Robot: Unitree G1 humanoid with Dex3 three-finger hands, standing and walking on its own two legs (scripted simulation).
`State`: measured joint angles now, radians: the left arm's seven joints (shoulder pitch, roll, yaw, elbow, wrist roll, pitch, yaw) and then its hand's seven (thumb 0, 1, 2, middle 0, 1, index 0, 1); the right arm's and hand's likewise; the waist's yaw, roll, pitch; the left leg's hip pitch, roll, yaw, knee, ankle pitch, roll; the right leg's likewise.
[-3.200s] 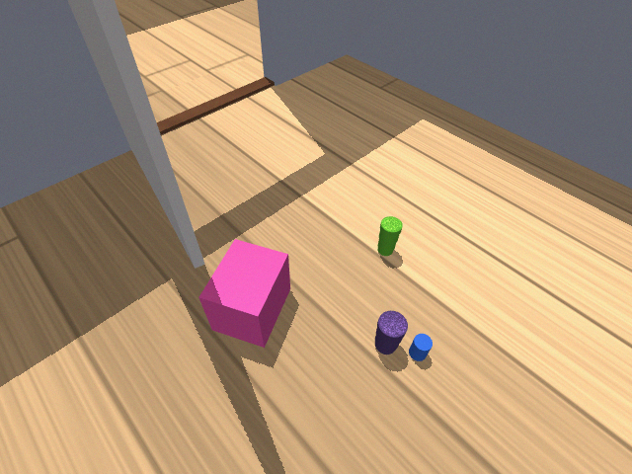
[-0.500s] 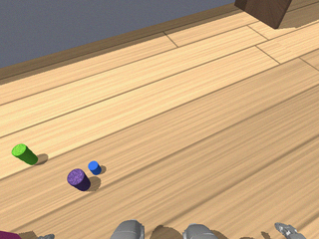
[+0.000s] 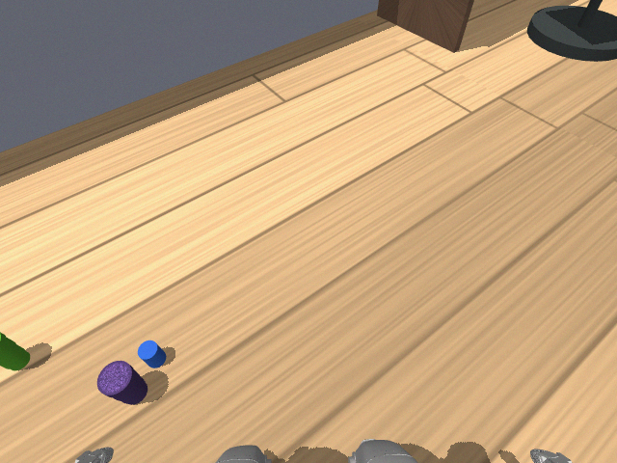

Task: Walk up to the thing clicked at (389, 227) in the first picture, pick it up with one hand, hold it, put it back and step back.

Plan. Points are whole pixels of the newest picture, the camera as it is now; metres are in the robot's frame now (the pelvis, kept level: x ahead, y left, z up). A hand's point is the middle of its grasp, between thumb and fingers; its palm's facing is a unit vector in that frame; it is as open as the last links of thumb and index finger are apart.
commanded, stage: walk up
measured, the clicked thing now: (3, 352) +0.50 +0.96 -0.66
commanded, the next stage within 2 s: stand in 0.46 s
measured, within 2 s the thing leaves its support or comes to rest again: neither
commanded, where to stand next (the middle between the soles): +0.06 +0.01 m, yaw -2 degrees
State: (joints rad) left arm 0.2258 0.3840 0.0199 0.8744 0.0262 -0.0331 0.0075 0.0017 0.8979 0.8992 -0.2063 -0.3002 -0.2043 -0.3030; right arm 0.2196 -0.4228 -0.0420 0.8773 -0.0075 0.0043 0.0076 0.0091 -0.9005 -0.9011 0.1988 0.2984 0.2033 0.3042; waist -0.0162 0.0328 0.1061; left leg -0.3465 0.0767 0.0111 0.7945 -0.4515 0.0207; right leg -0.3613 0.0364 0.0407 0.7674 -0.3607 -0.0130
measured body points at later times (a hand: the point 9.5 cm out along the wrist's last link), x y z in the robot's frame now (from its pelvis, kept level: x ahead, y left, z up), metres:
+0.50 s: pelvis +0.01 +0.01 +0.03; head +0.02 +0.01 +0.47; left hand +0.12 +0.31 -0.10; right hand +0.06 -0.30 -0.10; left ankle +0.02 +0.15 -0.71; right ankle +0.03 -0.12 -0.71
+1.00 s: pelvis +0.01 +0.02 +0.04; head +0.02 +0.02 +0.49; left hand +0.11 +0.32 -0.09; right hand +0.08 -0.29 -0.09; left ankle +0.02 +0.15 -0.71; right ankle +0.03 -0.12 -0.71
